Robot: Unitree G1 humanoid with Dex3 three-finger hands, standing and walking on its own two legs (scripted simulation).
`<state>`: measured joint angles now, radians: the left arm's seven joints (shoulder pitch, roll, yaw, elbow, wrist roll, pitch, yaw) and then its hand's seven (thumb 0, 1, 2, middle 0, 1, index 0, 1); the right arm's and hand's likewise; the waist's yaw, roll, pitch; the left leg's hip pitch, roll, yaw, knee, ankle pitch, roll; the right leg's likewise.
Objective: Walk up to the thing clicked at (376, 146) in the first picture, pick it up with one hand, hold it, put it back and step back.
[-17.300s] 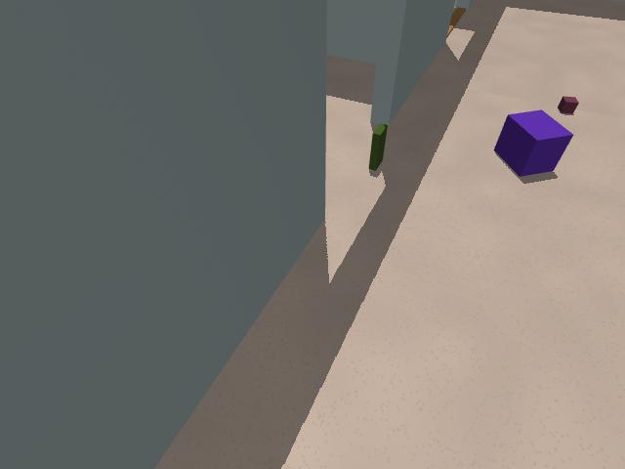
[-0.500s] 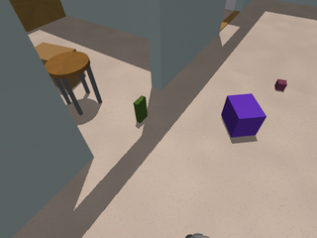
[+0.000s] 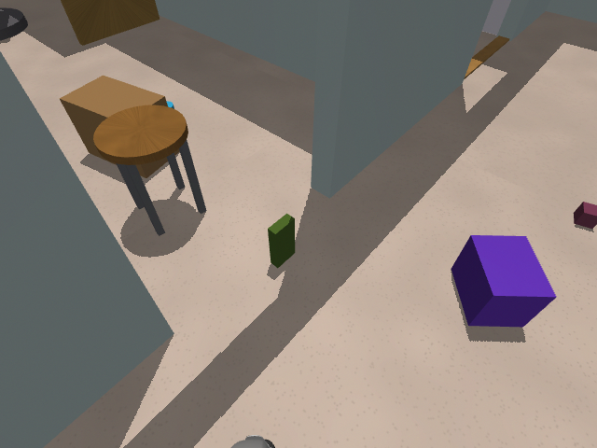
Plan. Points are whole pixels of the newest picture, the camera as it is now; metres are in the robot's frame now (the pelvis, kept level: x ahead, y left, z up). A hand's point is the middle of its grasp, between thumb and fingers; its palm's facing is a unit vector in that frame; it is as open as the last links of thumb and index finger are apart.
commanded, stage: walk up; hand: left
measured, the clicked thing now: (282, 241) +0.95 +0.14 -0.65
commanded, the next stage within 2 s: none
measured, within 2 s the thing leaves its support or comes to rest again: neither
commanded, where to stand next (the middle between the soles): +0.59 -0.03 m, yaw +0 degrees
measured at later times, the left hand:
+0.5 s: hand (174, 354) +0.29 +0.25 -0.13, palm faces -0.07 -0.92 -0.39, open 7.4 cm
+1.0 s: hand (189, 305) +0.39 +0.26 -0.15, palm faces +0.02 -0.93 -0.36, open 7.4 cm
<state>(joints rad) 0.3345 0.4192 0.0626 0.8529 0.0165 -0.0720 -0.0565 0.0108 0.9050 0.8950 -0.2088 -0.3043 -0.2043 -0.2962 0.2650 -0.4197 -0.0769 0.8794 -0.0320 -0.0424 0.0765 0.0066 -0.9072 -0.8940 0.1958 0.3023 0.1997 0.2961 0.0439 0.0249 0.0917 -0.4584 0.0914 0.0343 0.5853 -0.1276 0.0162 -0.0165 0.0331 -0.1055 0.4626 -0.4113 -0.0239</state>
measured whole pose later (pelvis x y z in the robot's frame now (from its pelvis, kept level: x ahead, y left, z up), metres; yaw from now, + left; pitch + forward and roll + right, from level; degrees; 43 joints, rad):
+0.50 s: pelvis +0.21 -0.03 +0.00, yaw -2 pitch -3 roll +2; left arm 0.27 0.41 0.07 0.88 0.02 -0.05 -0.08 0.01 0.91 0.90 -0.21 -0.30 -0.20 -0.30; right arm 0.35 -0.44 -0.06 0.82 -0.01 -0.06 0.05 0.01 -0.90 -0.89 0.20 0.30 0.21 0.30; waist -0.01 0.01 0.08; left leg -0.08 0.06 0.09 0.58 -0.44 -0.02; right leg -0.38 -0.07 -0.04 0.60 -0.16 -0.01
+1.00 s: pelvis +0.37 -0.02 -0.01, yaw +2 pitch -3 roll -1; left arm 0.36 0.44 0.05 0.84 0.02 -0.07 -0.03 0.01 0.90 0.89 -0.21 -0.30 -0.20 -0.30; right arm 0.28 -0.40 -0.06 0.87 -0.03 -0.05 0.07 0.01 -0.91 -0.89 0.20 0.30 0.20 0.30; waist 0.04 -0.03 0.09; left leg -0.38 0.04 0.05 0.60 -0.16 0.02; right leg -0.11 -0.07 -0.12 0.63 -0.45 -0.01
